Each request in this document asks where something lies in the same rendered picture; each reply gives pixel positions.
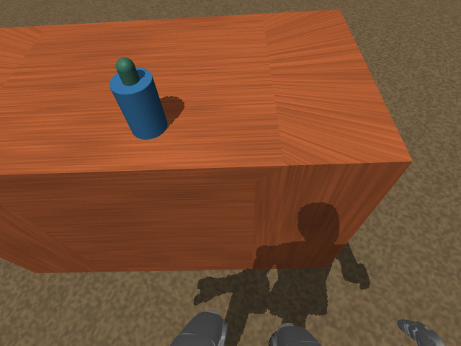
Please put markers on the right robot hand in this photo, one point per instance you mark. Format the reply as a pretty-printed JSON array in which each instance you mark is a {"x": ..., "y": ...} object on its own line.
[{"x": 420, "y": 333}]

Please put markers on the bottle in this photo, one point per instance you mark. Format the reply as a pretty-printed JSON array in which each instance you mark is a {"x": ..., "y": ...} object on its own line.
[{"x": 136, "y": 94}]

